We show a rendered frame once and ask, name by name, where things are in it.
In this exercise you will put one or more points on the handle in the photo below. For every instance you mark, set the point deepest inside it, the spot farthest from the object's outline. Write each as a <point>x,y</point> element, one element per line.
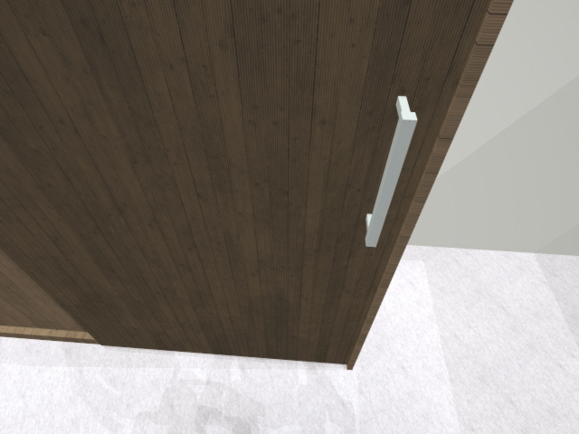
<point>402,139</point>

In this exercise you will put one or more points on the wardrobe door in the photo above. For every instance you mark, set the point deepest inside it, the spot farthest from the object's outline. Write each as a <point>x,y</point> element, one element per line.
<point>23,303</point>
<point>194,175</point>

